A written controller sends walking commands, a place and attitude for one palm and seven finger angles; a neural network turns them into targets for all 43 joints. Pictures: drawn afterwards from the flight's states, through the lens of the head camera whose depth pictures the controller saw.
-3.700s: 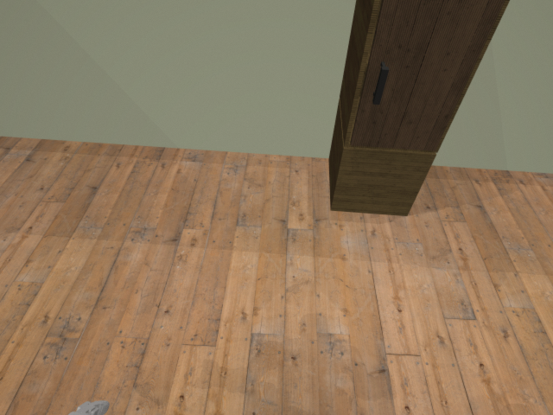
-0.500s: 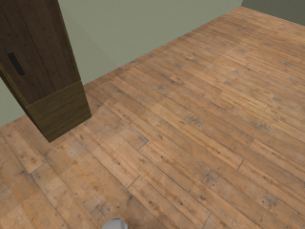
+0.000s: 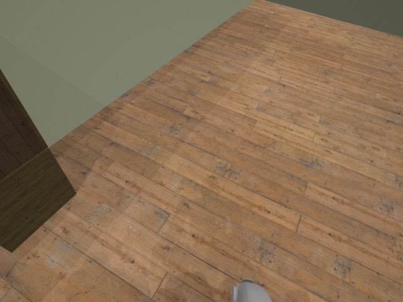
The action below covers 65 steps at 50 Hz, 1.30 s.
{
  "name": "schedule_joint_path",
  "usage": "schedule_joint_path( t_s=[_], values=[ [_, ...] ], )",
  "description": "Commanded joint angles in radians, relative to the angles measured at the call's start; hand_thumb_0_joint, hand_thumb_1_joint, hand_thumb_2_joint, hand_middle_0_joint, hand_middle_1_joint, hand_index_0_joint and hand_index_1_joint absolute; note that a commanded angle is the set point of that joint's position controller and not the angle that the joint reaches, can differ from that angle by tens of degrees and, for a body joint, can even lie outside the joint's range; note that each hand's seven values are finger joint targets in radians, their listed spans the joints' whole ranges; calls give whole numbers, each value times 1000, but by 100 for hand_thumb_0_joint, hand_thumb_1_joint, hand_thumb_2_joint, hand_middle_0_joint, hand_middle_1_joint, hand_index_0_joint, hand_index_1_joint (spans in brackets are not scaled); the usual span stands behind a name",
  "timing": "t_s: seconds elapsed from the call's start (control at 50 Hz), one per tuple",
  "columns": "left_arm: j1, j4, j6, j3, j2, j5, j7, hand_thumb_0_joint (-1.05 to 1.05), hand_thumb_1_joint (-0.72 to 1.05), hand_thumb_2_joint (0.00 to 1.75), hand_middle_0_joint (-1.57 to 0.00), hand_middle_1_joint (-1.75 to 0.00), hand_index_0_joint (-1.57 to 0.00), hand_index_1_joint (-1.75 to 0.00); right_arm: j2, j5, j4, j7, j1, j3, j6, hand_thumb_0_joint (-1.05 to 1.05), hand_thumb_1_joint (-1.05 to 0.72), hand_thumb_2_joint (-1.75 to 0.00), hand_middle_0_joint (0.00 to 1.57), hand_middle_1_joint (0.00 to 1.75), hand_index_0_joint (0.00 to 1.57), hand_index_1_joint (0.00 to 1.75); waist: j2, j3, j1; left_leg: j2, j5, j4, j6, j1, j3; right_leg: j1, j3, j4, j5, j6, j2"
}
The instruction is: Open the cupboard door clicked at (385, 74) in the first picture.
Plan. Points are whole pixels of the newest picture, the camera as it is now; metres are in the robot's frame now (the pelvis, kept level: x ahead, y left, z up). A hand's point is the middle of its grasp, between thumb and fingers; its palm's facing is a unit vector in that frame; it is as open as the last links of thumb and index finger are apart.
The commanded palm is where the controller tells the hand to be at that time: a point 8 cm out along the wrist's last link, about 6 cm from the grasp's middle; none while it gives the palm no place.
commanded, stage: walk to a spot facing it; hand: left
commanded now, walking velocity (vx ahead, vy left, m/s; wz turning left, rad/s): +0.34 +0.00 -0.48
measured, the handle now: out of the picture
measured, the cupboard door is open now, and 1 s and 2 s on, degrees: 0 0 0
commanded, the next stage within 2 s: turn to face it in 0.20 s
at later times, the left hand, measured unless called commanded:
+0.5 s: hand (151, 236) +0.31 +0.14 -0.17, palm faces -0.08 -0.98 -0.20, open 7.2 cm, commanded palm none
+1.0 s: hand (136, 220) +0.34 +0.18 -0.17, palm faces +0.19 -0.95 -0.26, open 7.4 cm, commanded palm none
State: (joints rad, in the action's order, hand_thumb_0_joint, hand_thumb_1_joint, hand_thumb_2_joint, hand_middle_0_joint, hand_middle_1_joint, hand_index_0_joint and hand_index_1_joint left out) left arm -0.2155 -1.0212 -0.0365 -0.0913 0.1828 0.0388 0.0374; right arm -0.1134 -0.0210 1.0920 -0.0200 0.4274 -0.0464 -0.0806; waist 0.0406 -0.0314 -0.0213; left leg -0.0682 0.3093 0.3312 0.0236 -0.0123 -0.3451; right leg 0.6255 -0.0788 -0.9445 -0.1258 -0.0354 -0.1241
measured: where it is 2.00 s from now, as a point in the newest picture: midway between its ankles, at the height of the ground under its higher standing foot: (212, 299)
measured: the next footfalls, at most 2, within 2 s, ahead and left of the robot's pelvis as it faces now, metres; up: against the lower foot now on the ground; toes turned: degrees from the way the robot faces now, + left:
right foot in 0.18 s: +0.23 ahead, -0.15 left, +0.00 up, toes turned -14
left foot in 0.58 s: +0.38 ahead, +0.07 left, +0.00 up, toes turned +7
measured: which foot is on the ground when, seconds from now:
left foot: down 0.00-0.20, up 0.22-0.56, down 0.58-1.00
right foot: up 0.00-0.16, down 0.18-0.60, up 0.62-1.00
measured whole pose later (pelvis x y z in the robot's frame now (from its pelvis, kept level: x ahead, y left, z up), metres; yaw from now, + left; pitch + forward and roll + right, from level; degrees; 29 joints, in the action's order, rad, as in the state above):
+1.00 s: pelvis +0.28 -0.04 -0.01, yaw +10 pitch +1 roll -1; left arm -0.16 -0.92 -0.04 -0.08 0.22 0.01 -0.02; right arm -0.20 -0.03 0.95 0.01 0.23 -0.08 0.03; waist -0.03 -0.05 -0.04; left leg 0.03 0.12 0.48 0.03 -0.38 0.05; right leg 0.41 -0.01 -0.84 -0.44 -0.07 -0.05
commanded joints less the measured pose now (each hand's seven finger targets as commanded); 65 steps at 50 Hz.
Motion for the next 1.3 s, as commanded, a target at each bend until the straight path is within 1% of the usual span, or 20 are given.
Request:
schedule_joint_path(
  t_s=[0.0, 0.08, 0.12, 0.14, 0.16, 0.18, 0.2, 0.3, 0.46, 0.54, 0.58, 0.6, 0.72, 0.92, 1.02, 1.04, 1.06, 1.08, 1.14, 1.28],
  values=[
    [204, 125, 39, 12, -3, -5, 10, 0, 90, 90, -20, -30, -20, -30, -148, -11, -2, -8, 124, -21, -5, 0, -90, -90, 20, 30, 20, 30, -164, -131, -56, -300, -374, -123, 83, 67, 111, 109, -43, 156, -36, 28, 13],
    [169, 117, 55, 13, 16, -6, 6, 0, 90, 90, -20, -30, -20, -30, -176, -14, -3, -5, 116, -31, 4, 0, -90, -90, 20, 30, 20, 30, -176, -78, -23, -303, -741, 40, 63, 108, 40, -59, -116, 274, -133, 87, 98],
    [-30, 61, 73, 1, 51, -1, -1, 0, 90, 90, -20, -30, -20, -30, -210, -5, -21, -4, 76, -36, 7, 0, -90, -90, 20, 30, 20, 30, -175, 60, 78, -271, -957, 319, 21, 77, -5, -350, -161, 378, -96, 122, 169],
    [-195, 14, 86, -18, 121, 1, -8, 0, 90, 90, -20, -30, -20, -30, -210, 8, -41, 7, 42, -36, 6, 0, -90, -90, 20, 30, 20, 30, -115, 168, 161, -251, -807, 551, -15, -106, -5, -650, -89, 415, 13, 147, 114],
    [-298, -7, 96, -44, 244, -4, -24, 0, 90, 90, -20, -30, -20, -30, -133, 24, -77, 12, 63, -23, 2, 0, -90, -90, 20, 30, 20, 30, 112, 297, 178, -108, -10, 869, -66, -467, 31, -975, 342, 440, 170, 258, -185],
    [-320, -15, 90, -47, 299, -34, -35, 0, 90, 90, -20, -30, -20, -30, -117, 25, -116, 2, -17, -18, 3, 0, -90, -90, 20, 30, 20, 30, 106, 287, 166, -26, 308, 1115, -73, -643, 167, -975, 588, 529, 461, 348, -331],
    [-250, 13, 89, -46, 281, -33, -42, 0, 90, 90, -20, -30, -20, -30, -125, 18, -127, 0, -41, -22, 3, 0, -90, -90, 20, 30, 20, 30, 84, 259, 147, -76, 201, 1128, -61, -648, 293, -856, 497, 562, 386, 327, -313],
    [6, 54, 107, 12, 118, -15, -57, 0, 90, 90, -20, -30, -20, -30, -74, -7, -67, 4, 19, -8, 59, 0, -90, -90, 20, 30, 20, 30, 12, 41, -32, -130, 35, 865, -79, -484, 295, -342, 149, 657, 285, 218, -151],
    [-1, 32, 93, 29, 115, -19, -59, 0, 90, 90, -20, -30, -20, -30, -78, 5, -112, 24, -136, 5, 67, 0, -90, -90, 20, 30, 20, 30, 100, -4, 5, -58, -100, 431, -72, -387, 253, -386, -2, 626, 266, 159, -136],
    [-20, 45, 60, 11, 132, -22, -69, 0, 90, 90, -20, -30, -20, -30, -154, -2, -119, 34, -104, -17, 70, 0, -90, -90, 20, 30, 20, 30, -34, 11, -17, -48, -295, 236, -54, -193, 263, -362, -62, 402, 92, 81, -127],
    [-85, 83, 44, 19, 72, -36, -63, 0, 90, 90, -20, -30, -20, -30, -308, -14, -137, 27, -30, -46, 73, 0, -90, -90, 20, 30, 20, 30, -440, 67, -24, -341, -656, 36, 130, -85, 691, -167, -115, -57, -538, -20, 69],
    [-59, 99, 37, 20, 87, -27, -70, 0, 90, 90, -20, -30, -20, -30, -301, -11, -130, 11, -26, -45, 75, 0, -90, -90, 20, 30, 20, 30, -378, 129, -40, -356, -531, -20, 169, -80, 783, -119, 12, -206, -547, -16, 76],
    [-15, 103, 29, -1, 82, -22, -53, 0, 90, 90, -20, -30, -20, -30, -240, -3, -194, 5, -188, -42, 68, 0, -90, -90, 20, 30, 20, 30, -139, 131, 5, -199, -324, -31, 133, -182, 567, -124, 65, -167, -296, -34, 27],
    [46, 173, 15, -3, 88, -26, -59, 0, 90, 90, -20, -30, -20, -30, -288, -7, -209, 17, -179, -77, 96, 0, -90, -90, 20, 30, 20, 30, -196, 113, -21, -159, -193, -26, 148, -206, 686, -182, 67, 72, -322, -39, 75],
    [-83, 162, 20, -9, 118, -35, -64, 0, 90, 90, -20, -30, -20, -30, -293, -4, -247, 25, -246, -89, 115, 0, -90, -90, 20, 30, 20, 30, -198, 117, 43, -69, -107, 19, 77, -380, 700, -483, 33, 443, -191, -10, 115],
    [-129, 159, 25, -20, 163, -27, -70, 0, 90, 90, -20, -30, -20, -30, -256, 3, -260, 30, -257, -87, 120, 0, -90, -90, 20, 30, 20, 30, -106, 111, 67, 0, 9, 129, 21, -513, 643, -606, 116, 604, -211, 25, 22],
    [-123, 178, 32, -39, 272, -6, -78, 0, 90, 90, -20, -30, -20, -30, -176, 8, -287, 33, -246, -76, 122, 0, -90, -90, 20, 30, 20, 30, 221, 77, 74, 143, 178, 423, -66, -708, 432, -639, 450, 770, -408, 131, -279],
    [-23, 214, 26, -28, 289, -15, -81, 0, 90, 90, -20, -30, -20, -30, -225, -6, -296, 33, -259, -86, 123, 0, -90, -90, 20, 30, 20, 30, 220, 32, 55, 107, 224, 653, -67, -659, 409, -424, 483, 798, -408, 191, -405],
    [127, 241, 40, 3, 184, -17, -74, 0, 90, 90, -20, -30, -20, -30, -213, -10, -241, 50, -213, -80, 141, 0, -90, -90, 20, 30, 20, 30, 110, -76, -33, 45, 56, 892, -75, -604, 386, -291, 189, 712, -169, 124, -212],
    [-55, 176, 48, 3, 201, -12, -72, 0, 90, 90, -20, -30, -20, -30, -197, 0, -257, 51, -313, -57, 140, 0, -90, -90, 20, 30, 20, 30, 138, 13, 49, 27, 102, 712, -116, -583, 303, -566, 36, 580, 308, 145, -225]
  ],
)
